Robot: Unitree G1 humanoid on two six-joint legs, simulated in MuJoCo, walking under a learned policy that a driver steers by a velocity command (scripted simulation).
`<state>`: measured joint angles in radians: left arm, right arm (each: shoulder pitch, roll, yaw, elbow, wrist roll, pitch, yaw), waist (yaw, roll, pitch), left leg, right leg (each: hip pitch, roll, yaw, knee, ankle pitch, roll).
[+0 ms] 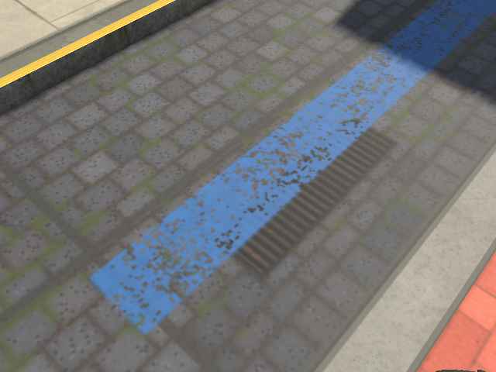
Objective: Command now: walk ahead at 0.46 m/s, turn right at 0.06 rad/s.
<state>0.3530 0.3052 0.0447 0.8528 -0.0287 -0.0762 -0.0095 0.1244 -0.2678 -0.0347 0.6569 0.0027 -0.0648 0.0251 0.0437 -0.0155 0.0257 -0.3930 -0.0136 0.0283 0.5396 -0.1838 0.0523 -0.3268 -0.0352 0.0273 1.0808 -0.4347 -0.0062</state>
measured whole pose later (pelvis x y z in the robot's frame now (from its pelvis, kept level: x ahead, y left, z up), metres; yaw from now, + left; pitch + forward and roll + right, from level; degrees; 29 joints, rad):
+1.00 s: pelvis +0.23 +0.01 +0.00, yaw -2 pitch -1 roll +0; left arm 0.13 0.24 0.04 1.01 0.00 0.01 0.03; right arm 0.23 -0.21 -0.02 1.01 0.00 -0.01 -0.03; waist 0.00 0.00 0.04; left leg -0.14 0.01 0.00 0.50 -0.34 0.00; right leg -0.27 -0.02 0.02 0.49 -0.20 0.02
